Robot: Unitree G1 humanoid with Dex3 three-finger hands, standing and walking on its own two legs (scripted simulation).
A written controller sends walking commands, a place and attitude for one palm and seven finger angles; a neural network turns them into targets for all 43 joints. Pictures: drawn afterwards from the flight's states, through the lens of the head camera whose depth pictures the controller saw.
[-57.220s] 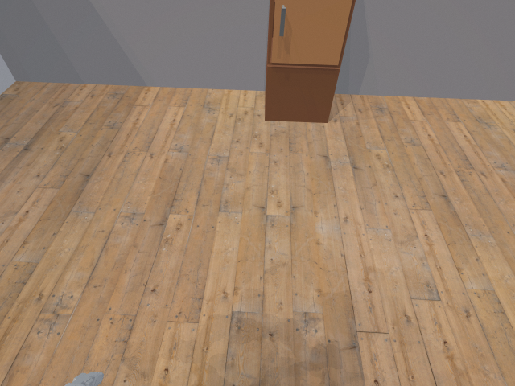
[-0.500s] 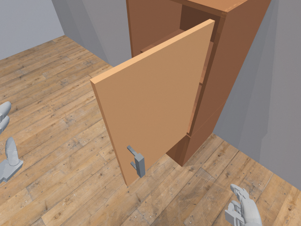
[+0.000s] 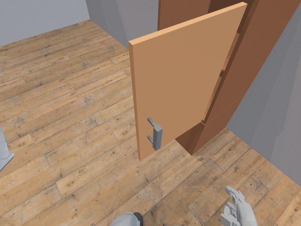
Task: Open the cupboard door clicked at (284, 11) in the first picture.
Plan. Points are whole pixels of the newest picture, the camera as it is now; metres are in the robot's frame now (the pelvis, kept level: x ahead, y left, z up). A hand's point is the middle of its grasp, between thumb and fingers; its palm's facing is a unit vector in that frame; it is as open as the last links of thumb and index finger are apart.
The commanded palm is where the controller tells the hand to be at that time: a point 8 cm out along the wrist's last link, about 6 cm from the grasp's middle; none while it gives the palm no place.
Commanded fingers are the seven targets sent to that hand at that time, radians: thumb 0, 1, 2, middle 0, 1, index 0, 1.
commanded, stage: step back with the hand held close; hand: left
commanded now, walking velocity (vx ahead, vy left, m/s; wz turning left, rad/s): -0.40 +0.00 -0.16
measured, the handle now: (153, 134) +0.43 +0.02 -0.09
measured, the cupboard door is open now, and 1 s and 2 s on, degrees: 87 87 87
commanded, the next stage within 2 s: stop stepping back and stand still in 0.20 s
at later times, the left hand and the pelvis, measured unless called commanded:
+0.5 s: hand out of the picture +0.11 +0.23 +0.17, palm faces +0.26 -0.83 -0.49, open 7.4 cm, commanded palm +0.05 +0.29 +0.19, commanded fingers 0.00 0.90 0.90 -0.20 -0.30 -0.20 -0.30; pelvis -0.12 +0.00 +0.01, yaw -6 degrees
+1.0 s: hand out of the picture +0.05 +0.19 +0.17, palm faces +0.24 -0.84 -0.49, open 7.4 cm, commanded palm +0.01 +0.25 +0.19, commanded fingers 0.00 0.90 0.90 -0.20 -0.30 -0.20 -0.30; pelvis -0.18 -0.03 +0.01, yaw -10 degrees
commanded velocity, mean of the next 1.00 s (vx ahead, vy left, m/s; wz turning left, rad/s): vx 0.00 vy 0.03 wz -0.04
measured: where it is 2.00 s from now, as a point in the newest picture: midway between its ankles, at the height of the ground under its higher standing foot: outside the picture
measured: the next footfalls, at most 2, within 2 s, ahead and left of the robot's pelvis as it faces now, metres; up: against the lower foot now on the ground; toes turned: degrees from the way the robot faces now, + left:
left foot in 0.16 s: +0.07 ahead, +0.09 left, +0.00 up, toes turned +0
right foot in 0.52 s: -0.26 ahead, -0.07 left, +0.00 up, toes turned -8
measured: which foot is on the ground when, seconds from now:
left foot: down 0.00-0.02, up 0.04-0.14, down 0.16-0.54, up 0.56-0.64, down 0.66-0.88, up 0.90-1.00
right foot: down 0.00-0.22, up 0.24-0.50, down 0.52-0.74, up 0.76-0.84, down 0.86-1.00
